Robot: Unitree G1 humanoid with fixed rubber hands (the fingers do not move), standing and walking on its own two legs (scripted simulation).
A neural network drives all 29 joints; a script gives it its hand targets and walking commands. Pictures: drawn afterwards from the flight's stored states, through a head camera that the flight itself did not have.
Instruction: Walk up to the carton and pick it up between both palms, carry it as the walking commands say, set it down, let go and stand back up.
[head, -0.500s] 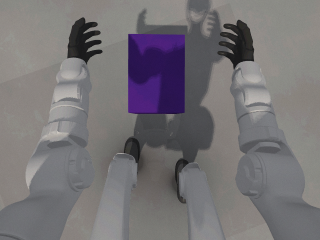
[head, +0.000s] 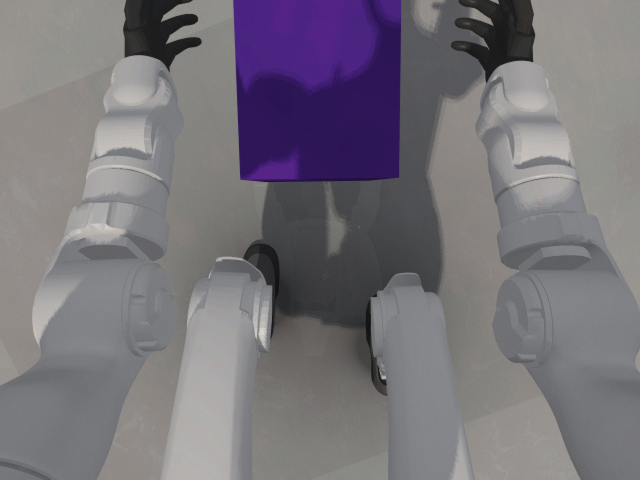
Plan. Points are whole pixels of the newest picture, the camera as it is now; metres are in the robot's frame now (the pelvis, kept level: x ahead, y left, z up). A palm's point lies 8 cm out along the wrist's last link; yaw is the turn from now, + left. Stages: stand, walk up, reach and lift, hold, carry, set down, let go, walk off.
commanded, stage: reach and lift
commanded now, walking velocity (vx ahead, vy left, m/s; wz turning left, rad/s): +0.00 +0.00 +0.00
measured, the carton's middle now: (317, 90) +0.54 +0.05 -0.35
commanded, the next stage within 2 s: none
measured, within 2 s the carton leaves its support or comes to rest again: leaves its support in 1.90 s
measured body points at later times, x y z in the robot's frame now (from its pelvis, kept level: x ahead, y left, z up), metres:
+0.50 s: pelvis -0.02 +0.00 -0.09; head +0.36 +0.01 +0.16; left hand +0.51 +0.21 -0.28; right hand +0.54 -0.14 -0.28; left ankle +0.13 +0.13 -0.44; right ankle +0.06 -0.13 -0.44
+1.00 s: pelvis -0.02 -0.01 -0.09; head +0.35 +0.00 +0.15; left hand +0.52 +0.21 -0.29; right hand +0.54 -0.13 -0.28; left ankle +0.13 +0.13 -0.44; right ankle +0.06 -0.13 -0.44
